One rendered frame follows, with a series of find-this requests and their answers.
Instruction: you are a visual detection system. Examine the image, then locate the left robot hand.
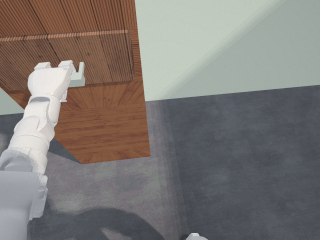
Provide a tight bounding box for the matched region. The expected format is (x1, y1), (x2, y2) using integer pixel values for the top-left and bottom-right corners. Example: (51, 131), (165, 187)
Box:
(27, 60), (76, 103)

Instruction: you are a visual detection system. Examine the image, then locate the cabinet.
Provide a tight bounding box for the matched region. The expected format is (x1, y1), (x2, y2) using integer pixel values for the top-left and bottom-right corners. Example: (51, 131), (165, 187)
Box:
(0, 0), (151, 164)

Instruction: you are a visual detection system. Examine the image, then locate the left robot forearm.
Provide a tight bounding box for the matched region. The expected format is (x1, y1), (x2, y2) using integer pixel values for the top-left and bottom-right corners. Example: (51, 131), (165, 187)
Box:
(0, 93), (61, 175)

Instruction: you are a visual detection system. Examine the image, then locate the left robot upper arm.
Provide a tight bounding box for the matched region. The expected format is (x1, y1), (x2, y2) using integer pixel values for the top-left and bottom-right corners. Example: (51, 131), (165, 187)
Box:
(0, 170), (48, 240)

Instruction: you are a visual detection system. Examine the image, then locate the handle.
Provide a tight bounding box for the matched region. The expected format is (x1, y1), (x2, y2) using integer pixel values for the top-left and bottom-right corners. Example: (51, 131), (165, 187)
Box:
(68, 62), (85, 88)

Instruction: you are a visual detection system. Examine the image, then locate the drawer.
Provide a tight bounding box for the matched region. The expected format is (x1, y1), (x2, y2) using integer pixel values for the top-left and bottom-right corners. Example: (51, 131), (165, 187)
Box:
(0, 28), (135, 91)

